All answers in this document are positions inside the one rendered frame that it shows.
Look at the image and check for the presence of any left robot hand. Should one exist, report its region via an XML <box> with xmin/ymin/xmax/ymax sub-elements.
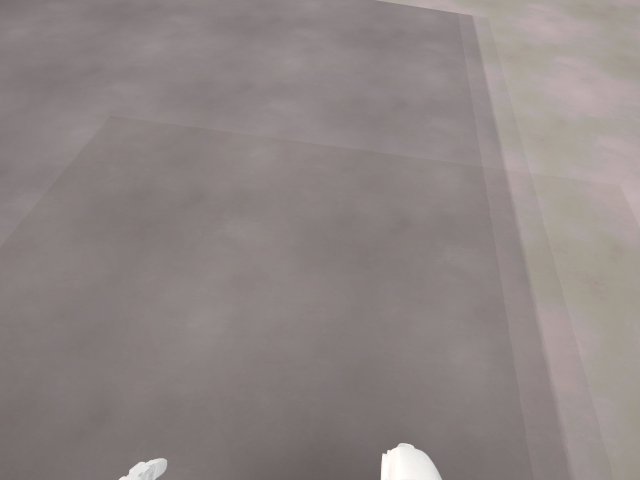
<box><xmin>119</xmin><ymin>458</ymin><xmax>167</xmax><ymax>480</ymax></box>

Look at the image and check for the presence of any robot right thigh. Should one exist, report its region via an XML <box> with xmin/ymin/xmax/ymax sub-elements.
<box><xmin>381</xmin><ymin>447</ymin><xmax>442</xmax><ymax>480</ymax></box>

